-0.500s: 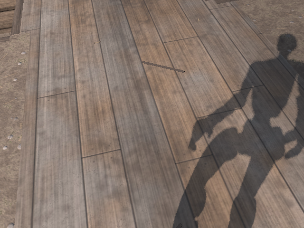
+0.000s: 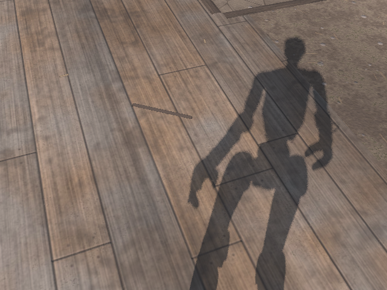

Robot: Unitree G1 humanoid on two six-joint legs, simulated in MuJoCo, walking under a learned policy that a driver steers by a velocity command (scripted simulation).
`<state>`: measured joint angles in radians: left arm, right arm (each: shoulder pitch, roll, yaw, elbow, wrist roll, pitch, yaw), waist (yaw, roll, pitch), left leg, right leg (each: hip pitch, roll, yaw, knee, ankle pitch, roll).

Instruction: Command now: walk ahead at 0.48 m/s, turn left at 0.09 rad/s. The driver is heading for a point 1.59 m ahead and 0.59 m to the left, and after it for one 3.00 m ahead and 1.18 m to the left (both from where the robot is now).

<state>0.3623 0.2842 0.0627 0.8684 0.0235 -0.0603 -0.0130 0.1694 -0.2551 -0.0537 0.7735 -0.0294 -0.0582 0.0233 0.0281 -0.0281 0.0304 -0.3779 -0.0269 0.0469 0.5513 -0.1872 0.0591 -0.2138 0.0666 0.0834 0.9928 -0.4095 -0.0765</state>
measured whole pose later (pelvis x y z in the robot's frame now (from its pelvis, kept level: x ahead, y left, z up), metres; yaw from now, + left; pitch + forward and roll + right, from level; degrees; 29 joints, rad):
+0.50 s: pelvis +0.26 -0.01 +0.00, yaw +15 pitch +1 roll +1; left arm 0.07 0.25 0.02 0.70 0.05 -0.08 0.00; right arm 0.40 -0.29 -0.08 0.85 0.00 -0.04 0.01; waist -0.07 0.01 0.03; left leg -0.23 -0.08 -0.11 0.96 -0.44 0.08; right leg -0.41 0.01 -0.03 0.56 -0.16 -0.04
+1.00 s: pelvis +0.49 +0.11 -0.02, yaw +33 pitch +1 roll -1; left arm 0.40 0.25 0.04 0.88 0.02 -0.04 0.01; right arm 0.04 -0.26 -0.04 0.68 -0.05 -0.02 0.05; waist 0.06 0.00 0.06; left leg -0.48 -0.05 0.10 0.63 -0.16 0.14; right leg -0.07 -0.11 -0.22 0.84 -0.48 0.02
